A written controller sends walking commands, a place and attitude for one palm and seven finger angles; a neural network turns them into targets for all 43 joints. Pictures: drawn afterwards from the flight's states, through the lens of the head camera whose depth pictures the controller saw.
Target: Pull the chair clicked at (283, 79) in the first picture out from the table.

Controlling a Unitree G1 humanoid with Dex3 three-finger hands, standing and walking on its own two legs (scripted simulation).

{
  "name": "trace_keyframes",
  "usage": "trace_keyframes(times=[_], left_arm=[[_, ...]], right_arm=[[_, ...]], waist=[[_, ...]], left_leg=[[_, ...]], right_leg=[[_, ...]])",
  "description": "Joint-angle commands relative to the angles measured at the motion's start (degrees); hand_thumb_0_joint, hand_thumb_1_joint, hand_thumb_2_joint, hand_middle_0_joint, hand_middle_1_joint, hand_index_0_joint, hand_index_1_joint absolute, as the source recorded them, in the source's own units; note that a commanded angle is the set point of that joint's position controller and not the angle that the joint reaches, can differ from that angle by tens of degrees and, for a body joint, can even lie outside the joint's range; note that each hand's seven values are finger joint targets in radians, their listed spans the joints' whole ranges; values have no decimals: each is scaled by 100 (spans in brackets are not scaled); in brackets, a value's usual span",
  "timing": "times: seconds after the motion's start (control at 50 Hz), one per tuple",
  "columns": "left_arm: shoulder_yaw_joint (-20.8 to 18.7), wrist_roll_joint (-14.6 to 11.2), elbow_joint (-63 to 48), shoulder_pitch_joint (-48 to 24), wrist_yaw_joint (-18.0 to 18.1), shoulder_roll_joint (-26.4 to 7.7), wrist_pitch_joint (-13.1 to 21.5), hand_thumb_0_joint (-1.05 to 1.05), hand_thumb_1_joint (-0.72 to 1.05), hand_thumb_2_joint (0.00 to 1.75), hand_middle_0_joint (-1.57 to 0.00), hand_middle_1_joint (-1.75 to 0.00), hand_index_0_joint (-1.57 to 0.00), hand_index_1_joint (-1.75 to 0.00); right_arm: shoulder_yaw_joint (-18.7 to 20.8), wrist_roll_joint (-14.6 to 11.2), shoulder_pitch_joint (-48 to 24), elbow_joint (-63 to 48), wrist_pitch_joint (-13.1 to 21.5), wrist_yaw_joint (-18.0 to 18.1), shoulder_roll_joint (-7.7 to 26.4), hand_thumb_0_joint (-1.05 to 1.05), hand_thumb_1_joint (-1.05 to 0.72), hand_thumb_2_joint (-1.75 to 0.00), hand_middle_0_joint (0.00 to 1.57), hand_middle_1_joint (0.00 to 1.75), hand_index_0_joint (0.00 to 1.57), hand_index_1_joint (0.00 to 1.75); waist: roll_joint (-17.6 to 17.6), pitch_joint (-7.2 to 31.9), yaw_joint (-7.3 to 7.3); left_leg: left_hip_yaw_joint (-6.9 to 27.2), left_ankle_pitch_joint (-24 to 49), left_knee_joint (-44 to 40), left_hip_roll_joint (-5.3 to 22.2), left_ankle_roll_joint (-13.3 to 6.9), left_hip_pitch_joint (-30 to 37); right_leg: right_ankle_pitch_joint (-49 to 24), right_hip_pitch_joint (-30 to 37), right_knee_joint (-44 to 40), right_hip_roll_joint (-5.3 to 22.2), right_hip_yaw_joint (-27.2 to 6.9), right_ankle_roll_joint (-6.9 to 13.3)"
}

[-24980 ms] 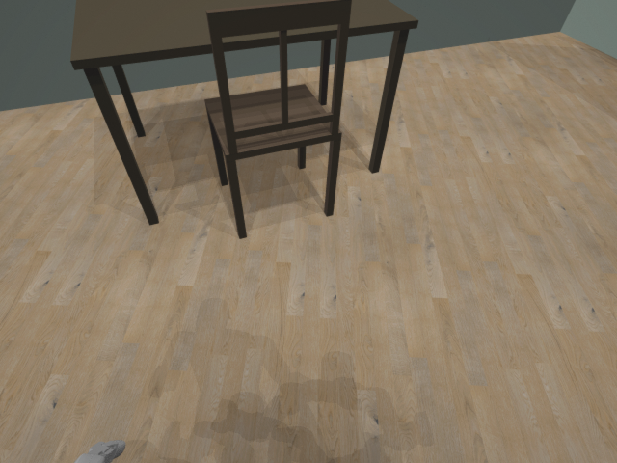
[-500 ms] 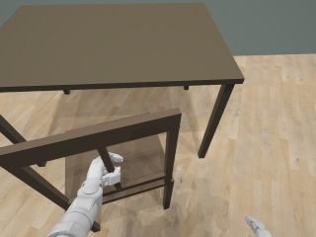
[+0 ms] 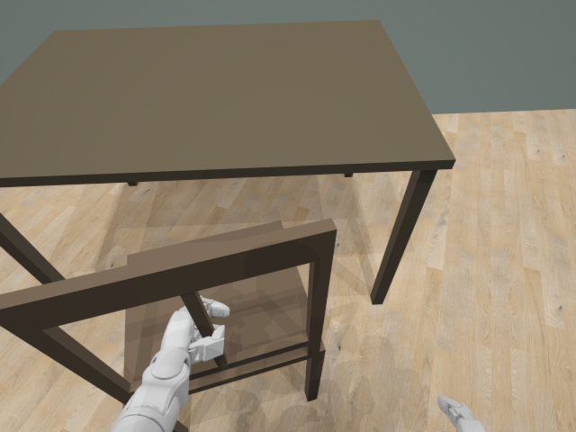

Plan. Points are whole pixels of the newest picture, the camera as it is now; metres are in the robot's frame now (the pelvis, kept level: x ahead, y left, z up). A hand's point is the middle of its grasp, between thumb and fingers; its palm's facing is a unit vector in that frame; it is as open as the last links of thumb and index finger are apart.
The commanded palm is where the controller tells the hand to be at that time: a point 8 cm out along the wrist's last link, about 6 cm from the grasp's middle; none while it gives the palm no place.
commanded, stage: open the thumb and straighten the fingers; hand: left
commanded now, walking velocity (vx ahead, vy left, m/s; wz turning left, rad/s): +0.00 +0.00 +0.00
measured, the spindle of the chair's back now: (207, 331) +0.29 +0.15 -0.09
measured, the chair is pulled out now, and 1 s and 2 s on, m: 0.16 0.16 0.16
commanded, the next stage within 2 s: draw the fingers out of the gap in 0.78 s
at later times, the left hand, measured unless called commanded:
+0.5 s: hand (209, 335) +0.28 +0.14 -0.08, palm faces +0.00 -0.99 -0.16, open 13.5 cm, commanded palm +0.26 +0.19 -0.05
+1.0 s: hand (211, 337) +0.28 +0.14 -0.09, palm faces +0.01 -0.99 -0.14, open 17.4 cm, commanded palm +0.24 +0.20 -0.06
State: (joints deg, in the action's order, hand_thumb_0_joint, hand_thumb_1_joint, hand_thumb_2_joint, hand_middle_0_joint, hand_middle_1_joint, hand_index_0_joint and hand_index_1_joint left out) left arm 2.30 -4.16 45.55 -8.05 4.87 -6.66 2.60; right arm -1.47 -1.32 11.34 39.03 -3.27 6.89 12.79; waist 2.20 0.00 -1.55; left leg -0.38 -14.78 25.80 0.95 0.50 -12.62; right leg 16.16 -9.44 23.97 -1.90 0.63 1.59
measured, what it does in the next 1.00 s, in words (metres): stands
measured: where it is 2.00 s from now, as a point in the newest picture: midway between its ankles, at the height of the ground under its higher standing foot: outside the picture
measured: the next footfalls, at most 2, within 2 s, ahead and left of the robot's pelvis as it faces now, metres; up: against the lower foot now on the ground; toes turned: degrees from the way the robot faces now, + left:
none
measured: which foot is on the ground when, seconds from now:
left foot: down 0.00-1.00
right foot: down 0.00-1.00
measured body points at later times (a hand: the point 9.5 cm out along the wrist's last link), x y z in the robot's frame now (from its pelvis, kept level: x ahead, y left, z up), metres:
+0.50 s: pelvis -0.03 +0.01 -0.04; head +0.01 +0.00 +0.41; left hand +0.28 +0.20 -0.06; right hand +0.10 -0.25 -0.15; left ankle -0.02 +0.12 -0.74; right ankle -0.04 -0.10 -0.74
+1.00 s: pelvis -0.03 +0.01 -0.05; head +0.00 +0.01 +0.40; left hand +0.28 +0.20 -0.08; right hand +0.09 -0.24 -0.15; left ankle -0.02 +0.12 -0.74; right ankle -0.04 -0.10 -0.74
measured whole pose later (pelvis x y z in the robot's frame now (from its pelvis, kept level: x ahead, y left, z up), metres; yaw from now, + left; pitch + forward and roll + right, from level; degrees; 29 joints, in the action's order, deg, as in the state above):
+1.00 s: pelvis -0.03 +0.01 -0.05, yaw +0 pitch +11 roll -1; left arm -2.4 -2.8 29.4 -10.3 3.6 -8.4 -14.2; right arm -0.8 -2.1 14.8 33.4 -1.4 1.2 14.4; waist 1.9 7.2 -3.9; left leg -0.2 -22.6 49.9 0.0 -0.8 -38.2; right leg 25.1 -35.3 49.5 -0.7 1.2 0.9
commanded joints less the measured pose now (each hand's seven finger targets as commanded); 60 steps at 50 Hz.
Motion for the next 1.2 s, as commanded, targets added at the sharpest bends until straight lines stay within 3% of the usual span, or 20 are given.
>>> trace_keyframes(times=[0.0, 0.02, 0.04, 0.06, 0.12, 0.24, 0.26, 0.38, 0.5, 0.52, 0.54, 0.6, 0.62, 0.68, 0.78, 0.82, 0.9, 0.98, 1.1, 1.18], left_arm=[[-100, 131, -1205, -1377, 29, -851, 252, 0, 90, 90, -50, -145, -50, -145], [-257, 156, -1468, -1177, 56, -975, 285, 0, 90, 90, -50, -145, -50, -145], [10, 148, -921, -747, -130, -494, -52, 0, 78, 84, -50, -145, -50, -145], [-328, 126, -1569, -1186, -194, -802, -53, 0, 66, 78, -50, -145, -50, -145], [-336, 197, -2129, -1144, -246, -784, -105, 0, 30, 61, -50, -145, -50, -145], [-270, 140, -2117, -1009, -218, -540, -560, 0, -43, 26, -47, -138, -47, -138], [-750, 166, -2355, -1399, -171, -1105, -605, 0, -55, 20, -45, -130, -45, -130], [-435, 113, -2545, -1448, -196, -690, -1014, 0, -55, 20, -30, -87, -30, -87], [-576, 86, -2910, -1336, -146, -843, -1121, 0, -55, 20, -15, -43, -15, -43], [-421, 85, -2943, -1425, -136, -690, -1143, 0, -55, 20, -13, -36, -13, -36], [-759, 135, -2424, -1360, -110, -973, -1185, 0, -55, 20, -10, -29, -10, -29], [-582, 214, -2594, -1691, -123, -869, -1178, 0, -55, 20, -2, -7, -2, -7], [-482, 215, -2786, -1856, -128, -798, -1151, 0, -55, 20, 0, 0, 0, 0], [-465, 178, -3115, -2158, -64, -818, -1097, 0, -55, 20, 0, 0, 0, 0], [-328, 115, -2689, -2174, -26, -608, -1225, 0, -55, 20, 0, 0, 0, 0], [-346, 136, -2633, -2102, -14, -619, -1297, 0, -55, 20, 0, 0, 0, 0], [-842, 204, -2217, -1260, -54, -1029, -1481, 0, -55, 20, 0, 0, 0, 0], [-607, 156, -3370, -409, -120, -847, -1368, 0, -55, 20, 0, 0, 0, 0], [-380, 87, -4209, 225, -90, -857, -1306, 0, -55, 20, 0, 0, 0, 0], [-286, 69, -4779, 505, -88, -886, -1244, 0, -55, 20, 0, 0, 0, 0]], right_arm=[[229, -4, -354, -750, 235, 58, 663, 0, -90, -90, 20, 30, 20, 30], [240, 19, -342, -779, 238, 49, 654, 0, -90, -90, 20, 30, 20, 30], [437, -129, -27, -673, 249, -285, 935, 0, -90, -90, 20, 30, 20, 30], [491, -102, -60, -759, 293, -427, 953, 0, -90, -90, 20, 30, 20, 30], [546, -103, -60, -882, 388, -598, 843, 0, -90, -90, 20, 30, 20, 30], [515, -131, -59, -1078, 427, -697, 882, 0, -90, -90, 20, 30, 20, 30], [529, -145, -55, -1094, 399, -664, 962, 0, -90, -90, 20, 30, 20, 30], [472, -137, -39, -1225, 418, -572, 936, 0, -90, -90, 20, 30, 20, 30], [469, -116, 27, -1268, 517, -534, 966, 0, -90, -90, 20, 30, 20, 30], [439, -109, 23, -1259, 519, -533, 931, 0, -90, -90, 20, 30, 20, 30], [440, -95, 89, -1165, 497, -514, 970, 0, -90, -90, 20, 30, 20, 30], [414, -108, 43, -1235, 480, -521, 958, 0, -90, -90, 20, 30, 20, 30], [406, -118, 12, -1266, 498, -517, 931, 0, -90, -90, 20, 30, 20, 30], [402, -111, 34, -1260, 561, -492, 917, 0, -90, -90, 20, 30, 20, 30], [390, -110, 88, -1173, 570, -457, 944, 0, -90, -90, 20, 30, 20, 30], [394, -113, 93, -1184, 555, -471, 949, 0, -90, -90, 20, 30, 20, 30], [376, -94, 105, -1288, 418, -507, 971, 0, -90, -90, 20, 30, 20, 30], [395, -93, 21, -1623, 444, -563, 866, 0, -90, -90, 20, 30, 20, 30], [388, -108, -104, -1723, 583, -491, 903, 0, -90, -90, 20, 30, 20, 30], [367, -92, -126, -1715, 769, -412, 886, 0, -90, -90, 20, 30, 20, 30]], waist=[[56, 1374, 41], [81, 1427, 68], [-773, 1131, -315], [-1028, 1541, -193], [-24, 1895, -139], [-458, 1639, -210], [-275, 1773, -145], [-326, 1848, -205], [-267, 2131, -146], [-278, 2070, -219], [-543, 1745, -219], [-419, 1689, -238], [-123, 1822, -255], [147, 2193, -253], [-419, 2033, -336], [-384, 2091, -308], [-479, 1966, -87], [-19, 2349, 30], [-414, 1746, -181], [-172, 1885, -197]], left_leg=[[258, 2713, 71, 370, -115, 1134], [261, 2772, 51, 389, -121, 1156], [-51, 2307, 331, -25, -248, 222], [-71, 2236, 559, -91, -291, -28], [-117, 1896, 868, -167, -256, -118], [-25, 959, 1324, -170, -266, -970], [-2, 875, 1337, -175, -261, -971], [52, 879, 1537, -150, -260, -1046], [141, 1023, 1666, -106, -222, -1021], [137, 936, 1673, -114, -238, -1050], [156, 735, 1737, -113, -226, -1369], [172, 396, 1734, -123, -244, -1484], [173, 353, 1741, -128, -243, -1349], [262, 485, 1757, -104, -191, -1027], [316, 337, 1777, -87, -217, -1279], [283, 375, 1771, -102, -227, -1293], [189, 339, 1772, -143, -227, -1672], [55, 894, 1824, -126, -225, -1350], [115, 546, 1875, -88, -268, -1572], [180, 505, 1933, -121, -278, -1438]], right_leg=[[-2340, 25, -271, 543, -152, -116], [-2353, 91, -259, 539, -152, -106], [-2588, -595, 297, 247, 132, -111], [-2924, -519, 539, 227, 103, -123], [-2450, -740, 823, 212, 52, -110], [-1398, -1455, 1193, 149, 128, -116], [-1271, -1444, 1237, 145, 87, -95], [-1087, -1724, 1434, 101, 147, -94], [-975, -1808, 1621, 76, 175, -65], [-946, -1870, 1615, 84, 183, -87], [-777, -2070, 1659, 70, 200, -82], [-388, -2221, 1679, 69, 177, -75], [-300, -2271, 1688, 79, 170, -67], [-309, -2269, 1736, 66, 190, -28], [-222, -2355, 1754, 38, 238, -66], [-266, -2296, 1751, 45, 232, -65], [-303, -2122, 1766, 66, 205, -36], [-852, -1793, 1808, 112, 153, -18], [-597, -2042, 1728, 95, 155, -79], [-516, -2068, 1765, 119, 165, -73]])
